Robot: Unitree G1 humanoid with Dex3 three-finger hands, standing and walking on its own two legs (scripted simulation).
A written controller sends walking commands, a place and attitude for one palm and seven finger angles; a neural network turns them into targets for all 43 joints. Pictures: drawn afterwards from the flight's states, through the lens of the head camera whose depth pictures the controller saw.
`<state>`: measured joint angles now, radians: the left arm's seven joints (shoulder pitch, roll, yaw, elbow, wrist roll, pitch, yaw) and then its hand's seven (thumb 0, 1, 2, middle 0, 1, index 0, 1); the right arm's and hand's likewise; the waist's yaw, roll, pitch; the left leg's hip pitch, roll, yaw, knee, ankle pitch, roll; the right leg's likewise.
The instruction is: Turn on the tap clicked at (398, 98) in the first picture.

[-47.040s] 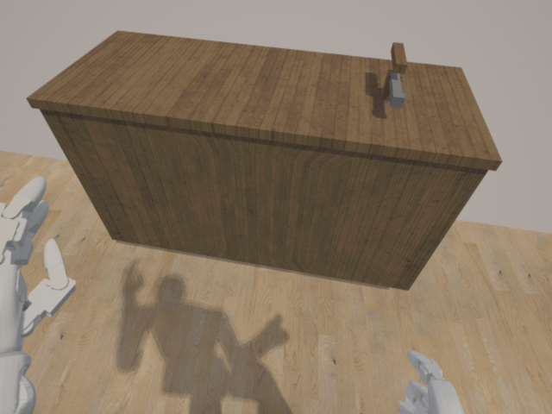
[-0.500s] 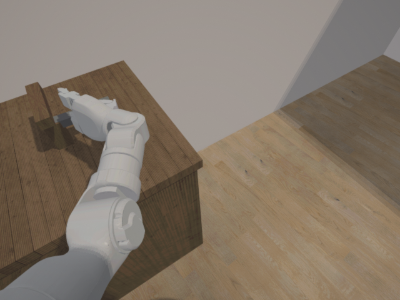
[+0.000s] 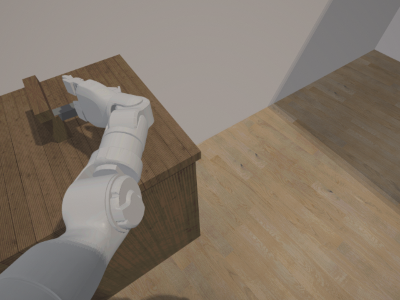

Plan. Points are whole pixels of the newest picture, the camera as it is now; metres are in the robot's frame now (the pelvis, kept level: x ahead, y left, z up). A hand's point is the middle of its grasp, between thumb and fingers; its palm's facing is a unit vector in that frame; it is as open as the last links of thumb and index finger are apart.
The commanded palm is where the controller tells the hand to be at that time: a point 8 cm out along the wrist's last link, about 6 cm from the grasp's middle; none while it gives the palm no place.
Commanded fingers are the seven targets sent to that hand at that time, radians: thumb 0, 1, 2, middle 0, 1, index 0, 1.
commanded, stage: lift the hand up off the lever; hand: left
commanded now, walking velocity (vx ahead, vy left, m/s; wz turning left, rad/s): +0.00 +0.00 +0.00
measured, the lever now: (104, 98) +0.58 +0.19 +0.07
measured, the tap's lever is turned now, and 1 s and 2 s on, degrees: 86 86 86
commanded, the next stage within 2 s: draw the hand back beside the body in 0.26 s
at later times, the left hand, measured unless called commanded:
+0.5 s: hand (117, 85) +0.50 +0.12 +0.17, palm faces +0.65 -0.76 -0.08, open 7.8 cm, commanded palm +0.42 +0.16 +0.16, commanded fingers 0.00 0.90 0.90 -0.16 -0.17 -0.16 -0.17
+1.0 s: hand (71, 158) +0.33 +0.17 +0.17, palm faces +0.15 -0.97 -0.19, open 7.6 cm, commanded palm +0.29 +0.23 +0.18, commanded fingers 0.00 0.90 0.90 -0.18 -0.25 -0.18 -0.25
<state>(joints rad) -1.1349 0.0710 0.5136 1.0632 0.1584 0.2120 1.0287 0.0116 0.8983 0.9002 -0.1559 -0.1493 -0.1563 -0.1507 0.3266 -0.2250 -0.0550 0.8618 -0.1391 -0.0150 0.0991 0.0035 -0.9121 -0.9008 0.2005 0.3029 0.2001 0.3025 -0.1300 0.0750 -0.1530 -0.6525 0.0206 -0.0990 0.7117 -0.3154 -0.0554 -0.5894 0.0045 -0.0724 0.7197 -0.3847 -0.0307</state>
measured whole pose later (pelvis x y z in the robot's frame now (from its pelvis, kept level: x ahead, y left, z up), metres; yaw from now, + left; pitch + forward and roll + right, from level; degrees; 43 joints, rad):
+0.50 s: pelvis +0.02 -0.01 +0.01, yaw -2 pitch +12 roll +0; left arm -0.81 0.05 0.35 0.67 0.12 0.13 0.74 0.01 0.90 0.90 -0.16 -0.15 -0.16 -0.15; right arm 0.35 -0.22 -0.08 0.79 -0.10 0.02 0.04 0.00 -0.91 -0.90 0.20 0.30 0.20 0.30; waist -0.09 0.06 -0.14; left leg -0.52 0.04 -0.06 0.64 -0.32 -0.04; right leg -0.47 0.02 -0.04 0.65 -0.38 -0.04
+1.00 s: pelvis +0.00 +0.02 +0.03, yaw -2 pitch -3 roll +1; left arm -0.15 0.23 0.05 0.09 -0.05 -0.05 0.10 0.01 0.90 0.90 -0.18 -0.22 -0.18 -0.22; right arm 0.10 -0.22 0.01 0.63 0.01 0.02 -0.05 0.01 -0.91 -0.90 0.20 0.30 0.20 0.30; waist 0.03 0.04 0.02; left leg -0.15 0.01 -0.03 0.41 -0.21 -0.02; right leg -0.12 -0.02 -0.02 0.44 -0.27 0.00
